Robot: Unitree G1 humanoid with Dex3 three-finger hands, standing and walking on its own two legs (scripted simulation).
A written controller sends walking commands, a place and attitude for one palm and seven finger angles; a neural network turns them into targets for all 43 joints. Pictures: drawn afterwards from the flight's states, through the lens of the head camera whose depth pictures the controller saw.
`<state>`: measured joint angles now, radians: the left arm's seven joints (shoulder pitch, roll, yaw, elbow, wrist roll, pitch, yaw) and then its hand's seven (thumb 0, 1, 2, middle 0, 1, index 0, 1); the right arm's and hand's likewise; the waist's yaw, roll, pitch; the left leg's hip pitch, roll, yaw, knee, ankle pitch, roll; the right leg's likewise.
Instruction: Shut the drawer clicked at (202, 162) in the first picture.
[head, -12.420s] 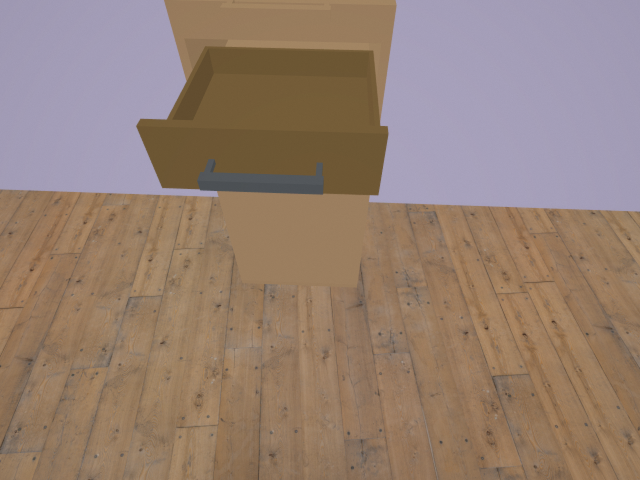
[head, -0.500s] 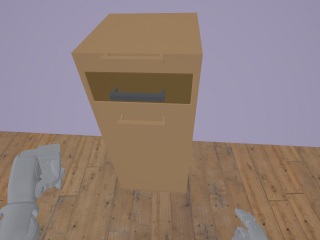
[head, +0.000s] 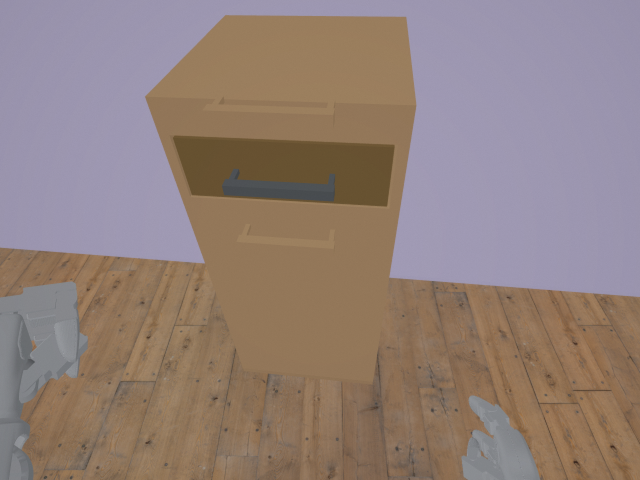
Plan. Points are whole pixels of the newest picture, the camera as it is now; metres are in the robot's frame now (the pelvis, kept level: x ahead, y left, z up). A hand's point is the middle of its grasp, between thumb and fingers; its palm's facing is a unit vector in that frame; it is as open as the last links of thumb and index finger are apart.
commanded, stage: step back with the hand held close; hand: left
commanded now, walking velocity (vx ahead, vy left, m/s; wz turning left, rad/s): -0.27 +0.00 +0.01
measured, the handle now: (280, 183) +0.58 +0.14 +0.06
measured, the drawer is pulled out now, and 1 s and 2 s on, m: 0.00 0.00 0.00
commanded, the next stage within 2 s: stop stepping back and stand still in 1.12 s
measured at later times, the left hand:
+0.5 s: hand (54, 389) +0.15 +0.25 +0.16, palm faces +0.32 -0.80 -0.50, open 3.2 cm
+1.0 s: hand (0, 474) +0.08 +0.25 +0.16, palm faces +0.32 -0.83 -0.46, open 3.2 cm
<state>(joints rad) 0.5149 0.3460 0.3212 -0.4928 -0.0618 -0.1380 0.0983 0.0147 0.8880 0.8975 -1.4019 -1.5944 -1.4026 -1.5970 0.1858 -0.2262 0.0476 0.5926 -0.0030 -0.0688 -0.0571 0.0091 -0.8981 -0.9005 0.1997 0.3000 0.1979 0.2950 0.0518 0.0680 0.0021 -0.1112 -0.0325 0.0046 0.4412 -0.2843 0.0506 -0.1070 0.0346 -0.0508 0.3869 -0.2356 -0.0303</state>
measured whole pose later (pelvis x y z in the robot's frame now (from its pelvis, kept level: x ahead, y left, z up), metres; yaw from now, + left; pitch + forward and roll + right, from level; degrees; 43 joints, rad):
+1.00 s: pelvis -0.12 +0.01 +0.00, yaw -1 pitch +8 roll -3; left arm 0.63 0.42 0.41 -0.63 -0.05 -0.28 0.14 0.01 0.89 0.90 -1.40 -1.60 -1.40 -1.60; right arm 0.17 -0.16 0.01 0.62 -0.03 -0.11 -0.04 0.01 -0.90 -0.90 0.20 0.30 0.20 0.30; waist 0.02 -0.02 -0.05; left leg -0.50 0.00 0.02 0.39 -0.04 0.06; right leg -0.17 0.06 0.05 0.59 -0.45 0.01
